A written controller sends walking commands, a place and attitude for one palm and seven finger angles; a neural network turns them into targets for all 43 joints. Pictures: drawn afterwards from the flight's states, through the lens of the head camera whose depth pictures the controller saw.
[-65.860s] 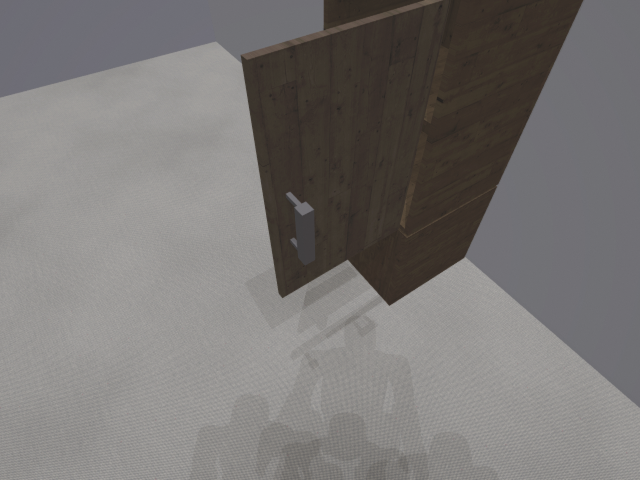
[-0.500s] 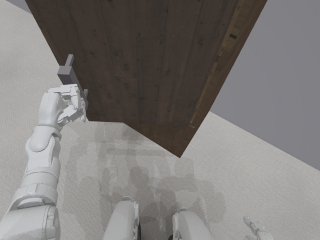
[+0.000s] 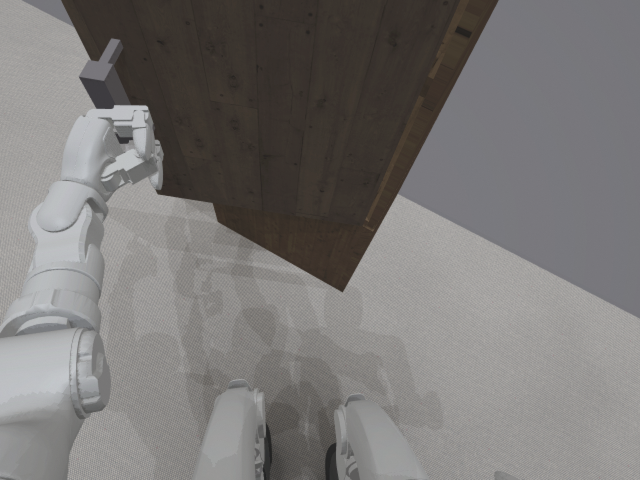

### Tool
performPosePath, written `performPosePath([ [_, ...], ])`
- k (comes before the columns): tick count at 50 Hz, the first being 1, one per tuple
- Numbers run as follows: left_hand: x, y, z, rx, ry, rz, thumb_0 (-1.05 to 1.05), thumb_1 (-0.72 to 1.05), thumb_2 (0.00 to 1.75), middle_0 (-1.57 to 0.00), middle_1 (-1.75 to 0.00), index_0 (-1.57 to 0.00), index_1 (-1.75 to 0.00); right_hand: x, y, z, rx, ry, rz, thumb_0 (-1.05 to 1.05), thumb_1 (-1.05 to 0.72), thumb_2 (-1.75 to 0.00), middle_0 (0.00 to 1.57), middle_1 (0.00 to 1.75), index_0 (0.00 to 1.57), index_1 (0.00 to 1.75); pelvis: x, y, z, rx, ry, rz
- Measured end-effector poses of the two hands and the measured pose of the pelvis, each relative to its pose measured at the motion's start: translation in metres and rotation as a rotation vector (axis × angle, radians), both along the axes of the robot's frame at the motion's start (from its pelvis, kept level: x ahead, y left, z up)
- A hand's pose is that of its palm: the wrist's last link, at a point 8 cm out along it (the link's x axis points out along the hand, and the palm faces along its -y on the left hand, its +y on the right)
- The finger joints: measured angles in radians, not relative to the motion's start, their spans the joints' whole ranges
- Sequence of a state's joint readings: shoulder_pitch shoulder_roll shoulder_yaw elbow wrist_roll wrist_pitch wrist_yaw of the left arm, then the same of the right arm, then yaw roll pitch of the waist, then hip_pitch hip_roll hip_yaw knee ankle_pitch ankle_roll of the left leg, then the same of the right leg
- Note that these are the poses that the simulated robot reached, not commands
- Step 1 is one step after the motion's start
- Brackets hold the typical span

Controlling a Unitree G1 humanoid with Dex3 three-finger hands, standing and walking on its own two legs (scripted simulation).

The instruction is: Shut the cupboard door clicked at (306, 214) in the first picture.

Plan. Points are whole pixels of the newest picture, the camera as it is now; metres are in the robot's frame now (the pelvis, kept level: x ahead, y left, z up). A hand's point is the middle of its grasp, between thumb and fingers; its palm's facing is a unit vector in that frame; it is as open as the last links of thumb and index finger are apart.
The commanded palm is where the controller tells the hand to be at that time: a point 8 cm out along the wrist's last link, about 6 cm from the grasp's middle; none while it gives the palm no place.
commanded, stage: push the door shut along its arc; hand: left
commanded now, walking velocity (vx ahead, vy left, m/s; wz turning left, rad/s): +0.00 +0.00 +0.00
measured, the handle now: (127, 107) +0.56 +0.23 +0.05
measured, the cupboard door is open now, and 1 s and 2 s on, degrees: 22 12 6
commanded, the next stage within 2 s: pull the fist back off the door in 1.08 s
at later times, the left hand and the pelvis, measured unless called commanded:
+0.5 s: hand (192, 122) +0.54 +0.15 +0.06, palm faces -0.30 -0.95 -0.03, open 3.1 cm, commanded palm +0.55 +0.18 +0.06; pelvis +0.00 +0.00 -0.01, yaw -2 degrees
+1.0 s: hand (212, 100) +0.58 +0.13 +0.06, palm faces -0.38 -0.92 -0.04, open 3.1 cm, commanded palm +0.60 +0.13 +0.06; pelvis +0.00 -0.01 -0.03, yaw -3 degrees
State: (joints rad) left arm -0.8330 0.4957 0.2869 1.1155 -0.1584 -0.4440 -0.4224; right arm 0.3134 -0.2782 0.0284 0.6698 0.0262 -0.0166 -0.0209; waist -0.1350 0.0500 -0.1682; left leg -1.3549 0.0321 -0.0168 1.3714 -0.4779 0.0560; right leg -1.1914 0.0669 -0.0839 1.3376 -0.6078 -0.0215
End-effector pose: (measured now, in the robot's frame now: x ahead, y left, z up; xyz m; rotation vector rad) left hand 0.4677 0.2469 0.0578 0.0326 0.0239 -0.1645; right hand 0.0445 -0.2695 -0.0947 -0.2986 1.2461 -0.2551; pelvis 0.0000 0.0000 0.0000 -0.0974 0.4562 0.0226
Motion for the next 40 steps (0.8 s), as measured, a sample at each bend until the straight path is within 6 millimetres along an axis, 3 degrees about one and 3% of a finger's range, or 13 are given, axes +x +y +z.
performPosePath([
  [15,0.046,-0.026,0.002,0.000,0.006,-0.086,0.01,0.90,0.90,-1.30,-1.50,-1.30,-1.50,-0.023,0.002,-0.003,-0.010,0.048,-0.041,0.01,-0.90,-0.90,0.20,0.30,0.21,0.30,0.000,0.001,-0.009,-0.013,0.047,-0.012],
  [40,0.103,-0.058,0.002,0.015,0.027,-0.194,0.00,0.88,0.90,-1.30,-1.50,-1.30,-1.50,-0.055,-0.001,-0.016,-0.029,0.121,-0.110,0.01,-0.90,-0.90,0.20,0.30,0.21,0.30,0.003,-0.006,-0.029,-0.018,0.110,-0.041],
])
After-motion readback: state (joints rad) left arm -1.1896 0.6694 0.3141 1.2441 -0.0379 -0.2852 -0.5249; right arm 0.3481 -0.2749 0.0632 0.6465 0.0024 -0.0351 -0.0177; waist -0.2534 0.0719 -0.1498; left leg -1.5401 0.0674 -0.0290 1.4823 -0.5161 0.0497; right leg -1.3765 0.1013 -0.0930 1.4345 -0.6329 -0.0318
